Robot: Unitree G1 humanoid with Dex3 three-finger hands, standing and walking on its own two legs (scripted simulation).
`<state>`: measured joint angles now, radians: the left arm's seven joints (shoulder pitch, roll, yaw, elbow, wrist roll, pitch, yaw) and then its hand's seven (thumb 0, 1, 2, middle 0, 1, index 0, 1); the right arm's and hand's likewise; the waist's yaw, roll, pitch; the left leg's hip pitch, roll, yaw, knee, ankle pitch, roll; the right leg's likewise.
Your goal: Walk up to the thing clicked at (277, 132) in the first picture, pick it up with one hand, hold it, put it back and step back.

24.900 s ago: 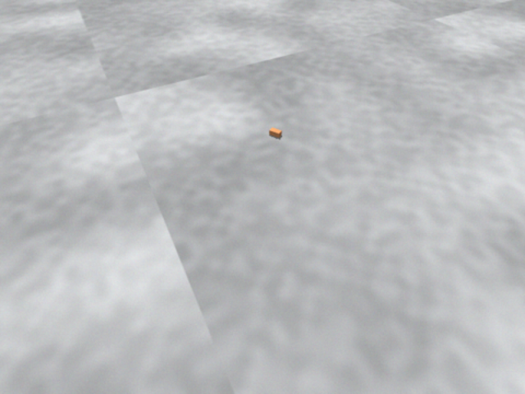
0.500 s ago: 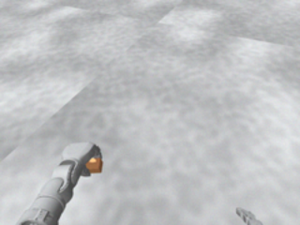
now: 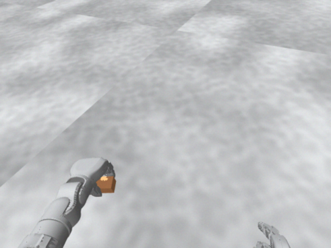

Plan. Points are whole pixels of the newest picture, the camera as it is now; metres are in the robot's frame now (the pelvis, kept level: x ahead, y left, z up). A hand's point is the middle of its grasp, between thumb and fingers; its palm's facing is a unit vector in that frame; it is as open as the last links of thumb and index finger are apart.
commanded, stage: hold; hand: left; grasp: from above
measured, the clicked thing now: (102, 184) +0.31 +0.22 -0.07
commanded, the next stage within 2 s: crouch in 0.80 s
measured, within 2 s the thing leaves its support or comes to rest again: neither
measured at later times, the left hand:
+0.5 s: hand (94, 186) +0.29 +0.22 -0.03, palm faces -0.45 -0.05 -0.89, open 6.6 cm
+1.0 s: hand (95, 182) +0.30 +0.22 -0.03, palm faces -0.45 -0.06 -0.89, open 6.6 cm
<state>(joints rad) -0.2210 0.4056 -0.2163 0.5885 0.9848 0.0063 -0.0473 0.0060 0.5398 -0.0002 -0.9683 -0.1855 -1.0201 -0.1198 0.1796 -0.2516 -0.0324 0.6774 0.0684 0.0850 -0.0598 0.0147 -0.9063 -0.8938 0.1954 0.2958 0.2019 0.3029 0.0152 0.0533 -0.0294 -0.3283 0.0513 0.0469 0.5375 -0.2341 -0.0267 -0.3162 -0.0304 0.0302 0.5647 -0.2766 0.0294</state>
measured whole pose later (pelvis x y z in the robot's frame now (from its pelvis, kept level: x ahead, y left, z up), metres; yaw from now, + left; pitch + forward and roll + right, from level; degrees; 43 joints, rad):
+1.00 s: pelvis +0.01 +0.00 +0.01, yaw +0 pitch +1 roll +0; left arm -0.22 0.40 -0.21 0.61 1.00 -0.01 -0.05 0.01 0.53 0.00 -1.00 -0.15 -1.04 -0.09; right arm 0.17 -0.25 -0.03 0.68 0.07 0.10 -0.07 0.01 -0.91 -0.90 0.20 0.30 0.20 0.30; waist 0.02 0.04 -0.02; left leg -0.27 0.05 0.05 0.47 -0.22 -0.02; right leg -0.26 -0.03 0.03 0.50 -0.26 0.03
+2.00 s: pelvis -0.06 +0.01 -0.30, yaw -2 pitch +37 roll -6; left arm -0.86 0.54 -0.01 1.30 1.21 -0.11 0.33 0.00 0.50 0.00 -1.06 -0.07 -1.10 -0.03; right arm 0.19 -0.21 -0.02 0.75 -0.07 -0.03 0.02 0.01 -0.90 -0.89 0.20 0.30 0.21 0.30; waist -0.19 0.04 -0.19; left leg -1.97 0.05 -0.09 1.93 -0.62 -0.01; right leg -1.88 0.00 0.00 1.90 -0.67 0.05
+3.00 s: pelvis -0.07 +0.01 -0.43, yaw -7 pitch +34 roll -8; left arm -1.05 0.78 0.06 1.51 1.26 -0.18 0.37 0.00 0.52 0.00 -1.03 -0.10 -1.06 -0.07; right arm 0.15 -0.26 0.09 0.75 -0.15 -0.04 0.11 0.01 -0.91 -0.89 0.20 0.30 0.20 0.30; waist -0.26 -0.02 -0.03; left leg -2.33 0.04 -0.20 2.39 -0.65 -0.04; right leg -2.23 0.05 -0.04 2.32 -0.70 0.07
